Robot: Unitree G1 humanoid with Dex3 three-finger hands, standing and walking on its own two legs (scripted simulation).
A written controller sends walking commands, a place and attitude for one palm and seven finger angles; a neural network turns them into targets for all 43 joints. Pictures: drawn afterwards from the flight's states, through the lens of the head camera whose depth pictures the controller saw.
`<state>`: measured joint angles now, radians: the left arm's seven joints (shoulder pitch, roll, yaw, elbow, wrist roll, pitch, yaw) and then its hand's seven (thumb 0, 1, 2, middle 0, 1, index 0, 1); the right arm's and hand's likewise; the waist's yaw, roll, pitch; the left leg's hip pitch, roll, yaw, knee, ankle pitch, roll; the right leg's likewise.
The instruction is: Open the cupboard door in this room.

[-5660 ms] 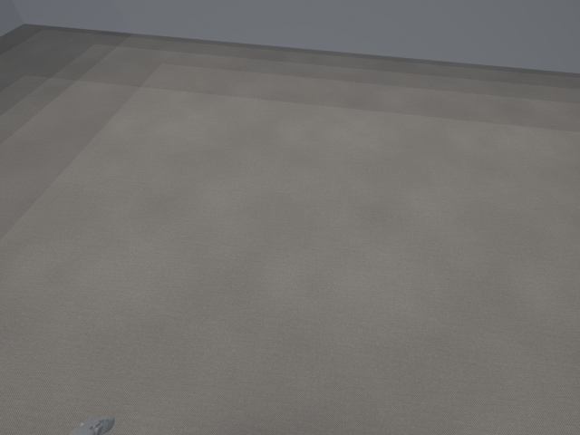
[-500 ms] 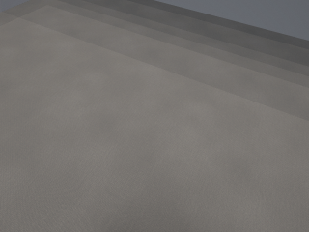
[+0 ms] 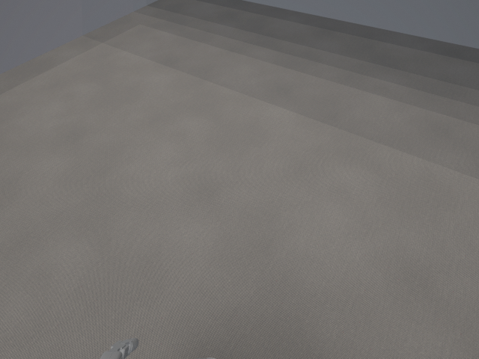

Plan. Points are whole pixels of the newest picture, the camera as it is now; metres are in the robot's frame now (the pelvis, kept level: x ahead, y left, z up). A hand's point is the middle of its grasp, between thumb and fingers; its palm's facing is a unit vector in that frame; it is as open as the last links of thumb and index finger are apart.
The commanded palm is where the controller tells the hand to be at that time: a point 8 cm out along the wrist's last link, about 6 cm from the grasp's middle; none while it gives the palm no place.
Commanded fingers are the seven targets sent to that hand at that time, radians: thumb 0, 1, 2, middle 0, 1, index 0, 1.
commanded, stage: turn or walk to find it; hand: left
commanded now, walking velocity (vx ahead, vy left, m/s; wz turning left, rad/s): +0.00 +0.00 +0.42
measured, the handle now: out of the picture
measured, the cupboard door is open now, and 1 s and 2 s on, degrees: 0 0 0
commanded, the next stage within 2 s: none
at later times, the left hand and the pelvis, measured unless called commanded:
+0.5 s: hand out of the picture -0.05 +0.25 -0.18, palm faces +0.28 -0.93 -0.25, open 7.4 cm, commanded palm none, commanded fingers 0.00 0.90 0.90 -0.20 -0.30 -0.20 -0.30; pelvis -0.02 +0.03 +0.00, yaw +13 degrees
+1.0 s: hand out of the picture -0.05 +0.19 -0.14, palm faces +0.44 -0.86 -0.26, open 7.4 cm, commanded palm none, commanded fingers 0.00 0.90 0.90 -0.20 -0.30 -0.20 -0.30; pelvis -0.03 -0.01 +0.01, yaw +27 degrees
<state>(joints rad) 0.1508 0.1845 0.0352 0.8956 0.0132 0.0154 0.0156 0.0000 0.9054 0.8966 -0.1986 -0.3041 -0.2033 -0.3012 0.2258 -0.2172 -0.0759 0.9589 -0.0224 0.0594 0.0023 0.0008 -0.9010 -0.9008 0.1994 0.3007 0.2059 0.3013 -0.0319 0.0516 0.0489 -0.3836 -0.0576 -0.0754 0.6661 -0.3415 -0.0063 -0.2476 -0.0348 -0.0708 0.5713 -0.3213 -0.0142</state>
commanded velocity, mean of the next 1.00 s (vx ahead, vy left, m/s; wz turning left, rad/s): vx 0.00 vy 0.00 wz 0.42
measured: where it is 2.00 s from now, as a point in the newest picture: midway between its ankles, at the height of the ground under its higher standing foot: outside the picture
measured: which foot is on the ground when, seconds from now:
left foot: up 0.00-0.38, down 0.40-0.78, up 0.80-1.00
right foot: down 0.00-0.40, up 0.42-0.76, down 0.78-1.00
